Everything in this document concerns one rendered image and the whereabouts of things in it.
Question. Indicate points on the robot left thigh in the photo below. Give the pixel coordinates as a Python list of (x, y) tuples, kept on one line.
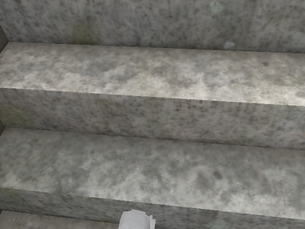
[(136, 219)]

